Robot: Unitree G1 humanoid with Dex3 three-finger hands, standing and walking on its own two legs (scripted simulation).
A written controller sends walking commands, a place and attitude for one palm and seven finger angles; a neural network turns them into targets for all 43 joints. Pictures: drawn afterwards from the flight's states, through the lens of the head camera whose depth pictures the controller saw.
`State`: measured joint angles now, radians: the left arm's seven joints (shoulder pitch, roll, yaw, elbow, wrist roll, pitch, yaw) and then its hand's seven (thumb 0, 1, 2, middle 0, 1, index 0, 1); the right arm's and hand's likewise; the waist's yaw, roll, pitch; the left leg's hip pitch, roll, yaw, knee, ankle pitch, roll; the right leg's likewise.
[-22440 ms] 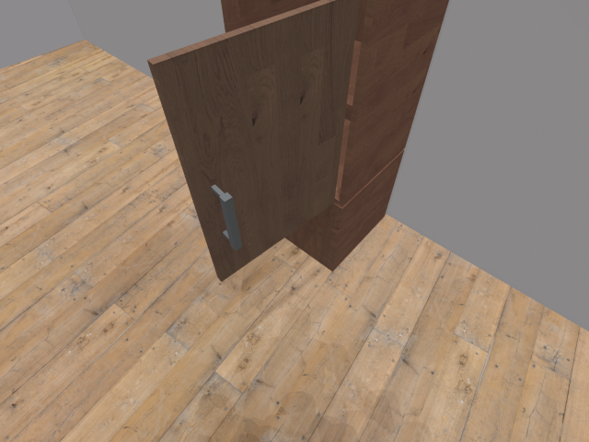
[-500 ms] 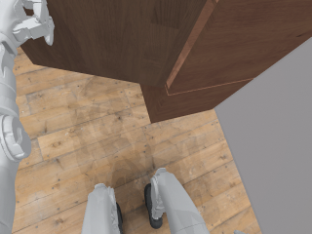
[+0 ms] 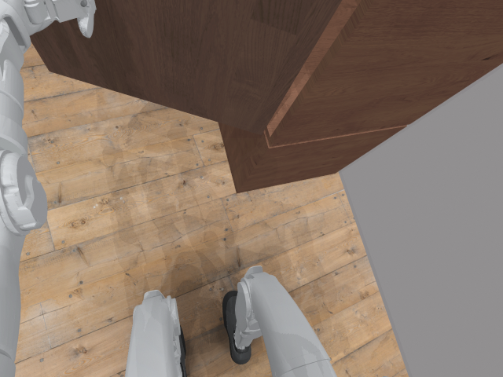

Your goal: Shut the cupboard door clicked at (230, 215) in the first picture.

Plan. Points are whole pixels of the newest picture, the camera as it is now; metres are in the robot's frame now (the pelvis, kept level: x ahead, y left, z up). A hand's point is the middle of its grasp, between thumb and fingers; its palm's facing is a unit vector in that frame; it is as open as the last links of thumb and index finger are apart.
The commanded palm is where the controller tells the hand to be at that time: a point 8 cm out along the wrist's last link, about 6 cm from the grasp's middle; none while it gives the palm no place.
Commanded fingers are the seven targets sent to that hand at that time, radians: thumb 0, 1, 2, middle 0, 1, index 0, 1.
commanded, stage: pull the fist back off the door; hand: left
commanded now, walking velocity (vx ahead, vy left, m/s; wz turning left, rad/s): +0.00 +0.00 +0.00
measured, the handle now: out of the picture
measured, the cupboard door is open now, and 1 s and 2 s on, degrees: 63 59 59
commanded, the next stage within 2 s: draw the hand back to the body in 0.84 s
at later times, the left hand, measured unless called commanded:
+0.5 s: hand (101, 10) +0.59 +0.12 +0.07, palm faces +0.01 -1.00 -0.05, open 3.1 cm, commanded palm +0.55 +0.15 +0.07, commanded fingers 0.00 0.90 0.90 -1.30 -1.50 -1.30 -1.50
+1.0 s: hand (108, 55) +0.52 +0.12 +0.08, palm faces +0.01 -1.00 -0.05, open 3.1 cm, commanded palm +0.48 +0.17 +0.09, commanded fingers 0.00 0.90 0.90 -1.30 -1.50 -1.30 -1.50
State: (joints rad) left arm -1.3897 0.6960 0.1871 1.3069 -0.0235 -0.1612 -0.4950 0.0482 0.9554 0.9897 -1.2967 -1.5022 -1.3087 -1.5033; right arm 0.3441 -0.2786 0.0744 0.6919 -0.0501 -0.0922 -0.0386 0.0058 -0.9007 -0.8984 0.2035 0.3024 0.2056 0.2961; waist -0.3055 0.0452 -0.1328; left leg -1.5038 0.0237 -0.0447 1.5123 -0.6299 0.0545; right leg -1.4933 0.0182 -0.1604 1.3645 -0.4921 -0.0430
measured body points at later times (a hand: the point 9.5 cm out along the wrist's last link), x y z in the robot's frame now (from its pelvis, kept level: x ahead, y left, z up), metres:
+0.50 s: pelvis +0.01 -0.01 +0.03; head +0.21 +0.01 +0.43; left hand +0.58 +0.18 +0.08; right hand -0.04 -0.24 -0.07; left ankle +0.02 +0.08 -0.57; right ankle +0.07 -0.11 -0.57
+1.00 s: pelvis +0.02 -0.01 +0.04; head +0.18 +0.00 +0.46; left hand +0.52 +0.17 +0.08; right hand +0.09 -0.27 -0.08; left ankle +0.02 +0.08 -0.57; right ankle +0.07 -0.11 -0.57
